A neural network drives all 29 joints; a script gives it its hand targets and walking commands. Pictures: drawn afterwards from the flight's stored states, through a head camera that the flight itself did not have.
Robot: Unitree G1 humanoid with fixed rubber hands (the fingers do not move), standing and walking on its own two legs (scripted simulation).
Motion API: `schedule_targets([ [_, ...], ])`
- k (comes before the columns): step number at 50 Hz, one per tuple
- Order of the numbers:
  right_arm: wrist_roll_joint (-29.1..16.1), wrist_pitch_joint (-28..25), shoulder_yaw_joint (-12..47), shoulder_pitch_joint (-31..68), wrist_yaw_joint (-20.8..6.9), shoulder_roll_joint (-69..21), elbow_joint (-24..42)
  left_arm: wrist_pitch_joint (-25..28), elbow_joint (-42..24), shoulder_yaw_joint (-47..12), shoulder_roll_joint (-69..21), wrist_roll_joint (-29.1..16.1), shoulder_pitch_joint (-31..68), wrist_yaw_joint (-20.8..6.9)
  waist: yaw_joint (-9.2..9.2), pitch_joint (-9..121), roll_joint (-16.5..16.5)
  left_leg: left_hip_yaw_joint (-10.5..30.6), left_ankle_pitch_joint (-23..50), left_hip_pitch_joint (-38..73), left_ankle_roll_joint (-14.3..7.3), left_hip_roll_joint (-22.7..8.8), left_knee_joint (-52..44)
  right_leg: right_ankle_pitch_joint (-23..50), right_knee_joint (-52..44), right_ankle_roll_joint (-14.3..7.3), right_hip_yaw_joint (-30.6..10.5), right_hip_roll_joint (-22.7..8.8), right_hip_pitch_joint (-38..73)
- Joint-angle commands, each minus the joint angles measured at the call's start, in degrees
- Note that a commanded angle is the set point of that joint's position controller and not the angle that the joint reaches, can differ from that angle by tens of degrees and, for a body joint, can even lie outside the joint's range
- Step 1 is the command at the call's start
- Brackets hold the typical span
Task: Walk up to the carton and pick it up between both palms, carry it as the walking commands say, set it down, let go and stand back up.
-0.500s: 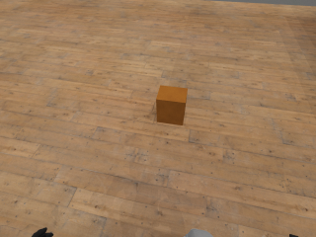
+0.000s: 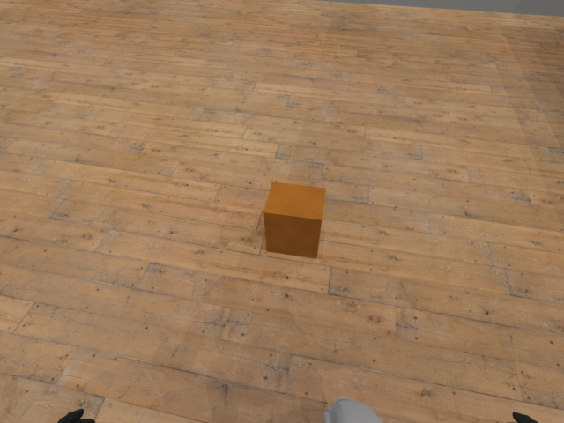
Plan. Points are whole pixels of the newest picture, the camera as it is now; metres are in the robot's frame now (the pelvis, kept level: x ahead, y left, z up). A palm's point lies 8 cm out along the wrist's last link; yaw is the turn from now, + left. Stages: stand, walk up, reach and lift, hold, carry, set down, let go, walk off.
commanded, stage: walk up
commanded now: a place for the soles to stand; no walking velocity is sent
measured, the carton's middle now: (295, 221) +0.93 -0.08 -0.61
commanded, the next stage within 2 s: none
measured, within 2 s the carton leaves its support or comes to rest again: neither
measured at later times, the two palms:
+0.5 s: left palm (110, 330) +0.29 +0.29 -0.09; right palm (509, 329) +0.25 -0.37 -0.08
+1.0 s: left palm (133, 265) +0.42 +0.29 -0.10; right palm (463, 235) +0.45 -0.37 -0.09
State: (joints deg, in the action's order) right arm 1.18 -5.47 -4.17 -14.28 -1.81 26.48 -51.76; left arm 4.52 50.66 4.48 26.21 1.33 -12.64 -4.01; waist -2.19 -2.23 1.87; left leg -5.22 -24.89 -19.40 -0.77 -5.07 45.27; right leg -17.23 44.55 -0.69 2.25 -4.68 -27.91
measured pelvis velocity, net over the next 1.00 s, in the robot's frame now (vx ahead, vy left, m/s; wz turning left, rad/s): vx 0.36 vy -0.05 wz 0.04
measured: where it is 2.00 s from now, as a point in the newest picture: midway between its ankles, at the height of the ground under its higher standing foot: (293, 356)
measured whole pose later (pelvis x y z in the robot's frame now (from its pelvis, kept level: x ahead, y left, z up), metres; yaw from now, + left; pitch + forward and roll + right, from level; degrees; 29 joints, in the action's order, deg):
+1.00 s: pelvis +0.36 -0.05 +0.00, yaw +2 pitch -2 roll +2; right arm 0.4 -4.7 -4.4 -12.7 -1.0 23.7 -50.4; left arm 3.8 52.3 3.0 26.4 0.7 -13.4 -0.8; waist -1.0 -4.8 3.5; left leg -4.6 -19.8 -23.2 0.3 -1.7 44.9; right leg -29.3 61.8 -1.4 0.4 -3.9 -29.6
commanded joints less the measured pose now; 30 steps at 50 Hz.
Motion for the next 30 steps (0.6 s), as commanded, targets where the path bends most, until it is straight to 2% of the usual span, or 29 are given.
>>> schedule_targets([
  [1,-0.65,-0.91,-0.98,6.60,0.35,7.07,7.33,1.15,-0.18,6.35,18.78,0.58,-11.54,1.18,9.91,-0.01,18.29,-2.21,-13.50,-32.42,-2.42,3.74,15.82,-38.17,-28.92,-10.33,-32.27,-14.13,21.75],
  [2,-0.78,-1.24,-1.98,8.94,0.75,10.67,7.47,1.30,-2.95,5.84,21.45,-0.08,-7.80,1.41,8.81,-1.68,9.95,5.09,-7.43,-34.08,-1.29,1.94,21.70,-40.74,-35.02,-17.82,-45.57,-21.69,19.98],
  [3,-0.70,-1.12,-2.26,6.43,0.63,14.07,4.32,1.40,-3.58,5.56,20.64,-0.81,-6.33,1.93,7.43,-1.03,4.33,6.53,-3.98,-34.01,-1.33,-1.08,22.32,-32.74,-30.63,-18.66,-41.74,-20.71,23.33],
  [4,-1.32,-1.44,-2.17,5.21,0.71,13.83,4.28,1.53,-3.75,5.02,18.12,-0.94,-6.73,2.45,6.82,0.39,2.43,8.10,-1.17,-33.83,-1.35,-1.13,22.08,-22.19,-27.21,-16.68,-36.60,-19.10,25.85],
  [5,-1.32,-1.48,-2.26,4.09,0.79,12.77,3.33,1.56,-3.79,4.81,17.84,-1.12,-5.63,2.78,6.93,2.76,5.18,7.70,-0.59,-30.08,-1.10,-2.59,20.06,-14.93,-25.22,-15.99,-30.10,-17.17,24.73],
  [6,-1.22,-1.99,-1.53,3.37,0.75,12.03,2.81,1.60,-3.82,4.56,16.72,-1.34,-4.85,2.81,5.42,-0.49,8.19,6.87,-0.81,-28.63,-0.96,-3.23,16.95,-5.23,-23.75,-15.84,-27.02,-16.37,20.43],
  [7,-1.02,-1.95,-2.04,0.71,0.50,12.52,2.23,1.66,-3.95,4.31,15.54,-1.43,-3.78,2.64,4.18,1.56,7.05,5.95,-0.41,-23.23,-0.38,-3.33,13.77,1.67,-22.64,-15.11,-22.16,-14.80,17.86],
  [8,-0.74,-1.70,-2.24,-0.54,0.04,12.74,2.28,1.18,-4.59,4.14,16.27,-1.08,-3.03,2.47,4.39,2.56,7.85,4.19,-1.74,-18.86,0.44,-1.31,11.51,2.48,-21.15,-14.71,-17.40,-13.31,16.20],
  [10,-0.92,-1.62,-2.39,-0.96,-0.33,10.30,2.11,0.91,-5.04,3.85,16.42,-1.23,-0.70,2.22,2.52,2.13,9.56,2.67,2.21,-9.06,0.14,-1.16,3.88,0.02,-19.88,-14.78,-14.29,-14.66,8.59],
  [11,-0.82,-1.91,-2.35,-0.29,-0.38,9.56,2.15,0.89,-6.01,3.39,15.76,-1.30,0.51,2.18,1.74,1.13,4.62,0.43,8.08,-3.91,-0.08,-0.30,-3.15,6.00,-17.64,-13.00,-10.29,-12.51,6.09],
  [12,-0.68,-2.18,-2.73,-2.91,-0.13,9.39,1.11,0.58,-6.23,2.77,14.07,-1.29,1.17,2.12,-0.11,2.75,4.31,-2.93,10.48,4.07,-1.17,2.90,-8.22,7.90,-11.72,-10.80,-6.96,-10.40,4.01],
  [13,-0.17,-2.39,-3.37,-7.17,0.65,10.84,0.29,0.61,-6.66,1.82,11.78,-1.41,0.31,2.23,-2.21,5.95,-0.09,-1.34,12.54,14.75,-2.18,3.83,-9.61,9.69,-2.88,-8.74,-4.39,-6.86,-2.66],
  [14,0.63,-2.63,-5.10,-12.23,1.58,15.74,0.18,0.89,-7.52,0.12,8.33,-2.02,0.83,2.32,-5.39,7.39,-11.54,15.31,1.16,23.25,-6.95,-5.84,-15.27,10.24,14.74,-4.27,1.93,-1.16,-13.53],
  [15,0.65,-2.37,-5.82,-13.69,1.72,21.22,0.90,0.66,-9.41,0.37,6.55,-1.20,2.74,2.25,-5.46,6.61,-17.43,39.73,-12.71,26.57,-14.57,-17.92,-26.95,-10.69,24.08,-1.91,0.85,4.28,-25.13],
  [16,-1.54,-2.23,-6.20,-11.84,1.71,22.37,2.29,0.27,-8.72,1.14,12.53,-0.96,7.04,2.75,-6.69,5.13,-8.01,48.66,-12.93,22.86,-19.46,-22.49,-30.73,-11.96,29.03,-1.59,-7.07,1.70,-25.30],
  [17,-1.97,-1.98,-6.14,-7.01,1.85,19.82,3.27,0.12,-7.56,1.83,14.38,-1.08,5.46,2.78,-4.11,4.29,-3.42,44.65,-11.47,23.26,-19.69,-22.15,-28.07,-10.94,29.89,-0.64,-9.91,-0.46,-26.45],
  [18,-1.98,-1.44,-6.01,-4.05,2.04,19.28,4.17,0.25,-6.81,1.79,14.63,-0.39,3.76,2.84,-2.72,4.34,-6.64,36.16,-7.15,21.34,-18.98,-22.00,-24.87,-10.97,27.94,-0.50,-8.14,-2.92,-26.45],
  [19,-1.97,-1.41,-5.22,-2.51,2.18,16.24,4.30,0.51,-5.11,2.00,14.06,-0.19,2.18,2.53,-1.59,2.16,-3.85,32.26,-6.47,14.63,-17.27,-19.05,-24.07,-10.24,23.07,0.29,-8.09,-3.50,-21.17],
  [20,-1.56,-1.51,-4.95,-2.02,2.26,16.31,3.75,0.68,-4.17,1.80,13.34,-0.59,0.63,2.00,-0.73,0.90,-5.35,27.75,0.99,8.84,-15.70,-18.46,-23.87,-10.06,18.29,0.16,-8.23,-4.94,-16.97],
  [21,-1.10,-1.35,-4.31,0.14,1.97,16.08,4.12,0.37,-2.70,2.26,12.22,-0.57,-2.15,1.31,0.44,2.14,-10.76,19.27,-0.93,3.34,-14.30,-15.27,-23.22,-9.71,12.66,-0.09,-5.09,-3.87,-9.53],
  [22,-1.01,-1.25,-4.42,0.44,1.61,17.56,3.89,0.32,-4.26,1.92,12.05,-1.44,-1.44,1.14,-0.05,0.27,-14.02,17.35,5.42,3.26,-13.86,-14.68,-22.02,-9.83,7.11,0.15,-4.13,-4.44,-7.70],
  [23,-0.46,-1.05,-4.46,1.04,1.60,16.85,4.26,0.67,-3.74,2.48,11.55,-1.36,-1.89,1.15,0.70,3.22,-13.14,14.55,13.10,3.95,-13.11,-13.52,-19.77,-10.82,2.75,-0.24,-1.96,-1.52,-1.21],
  [24,-0.24,-1.02,-4.28,0.31,1.38,16.48,3.71,0.48,-2.81,2.66,10.74,-0.59,-2.64,1.13,1.50,4.96,-10.42,14.13,14.76,-0.19,-13.42,-14.93,-19.26,-6.22,0.81,-0.64,0.53,-1.42,4.69],
  [25,-0.47,-1.00,-3.49,1.27,0.72,14.94,4.80,0.58,-1.68,3.27,9.62,-0.51,-2.76,1.30,2.81,2.31,-9.76,9.88,5.28,-7.33,-11.70,-11.65,-17.27,0.94,-4.37,-1.30,1.46,0.06,9.95],
  [26,-0.06,-0.62,-3.05,4.72,0.58,13.74,5.05,0.53,0.13,4.44,11.66,0.04,-7.70,1.42,6.82,3.15,-5.82,5.30,-3.18,-13.35,-9.20,-7.65,-9.30,1.45,-4.04,-1.66,4.53,3.26,18.09],
  [27,0.30,-0.39,-2.23,7.71,0.41,10.15,6.24,0.97,1.56,5.76,13.92,0.37,-16.62,1.93,11.40,5.73,2.29,-0.28,-3.27,-20.66,-6.67,-3.01,9.15,-10.48,-11.29,-2.29,-4.31,0.96,27.20],
  [28,-1.71,-0.55,-0.28,6.68,0.55,5.47,8.19,1.95,0.86,6.99,21.69,0.33,-18.41,2.73,12.93,5.58,20.74,1.67,-5.46,-35.88,-2.38,8.32,27.88,-25.10,-30.07,-9.06,-44.05,-19.04,31.99],
  [29,-1.31,0.20,-1.85,9.03,1.66,11.11,7.91,1.75,-1.90,6.07,23.23,-1.88,-13.49,2.88,10.01,3.81,10.61,9.47,-7.45,-33.61,-1.98,3.14,28.19,-24.54,-31.27,-15.15,-46.81,-22.14,26.98],
  [30,-1.65,0.01,-1.93,5.01,1.45,12.79,4.72,1.93,-3.00,5.20,18.39,-1.96,-7.96,3.42,7.26,-1.52,3.82,11.02,-1.34,-35.65,-2.04,1.90,28.13,-15.89,-27.30,-14.73,-39.57,-19.59,26.23],
])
